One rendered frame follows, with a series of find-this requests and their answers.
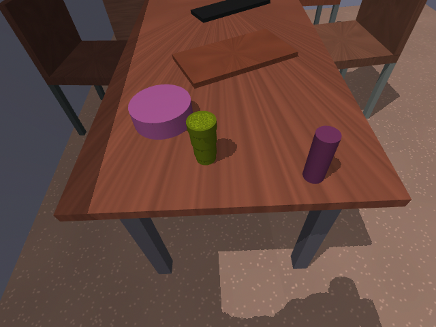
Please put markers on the chair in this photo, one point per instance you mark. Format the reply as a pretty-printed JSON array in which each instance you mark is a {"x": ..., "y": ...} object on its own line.
[
  {"x": 48, "y": 34},
  {"x": 377, "y": 36},
  {"x": 319, "y": 4}
]

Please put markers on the table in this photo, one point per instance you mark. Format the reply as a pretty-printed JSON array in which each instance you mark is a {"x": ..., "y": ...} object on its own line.
[{"x": 266, "y": 121}]

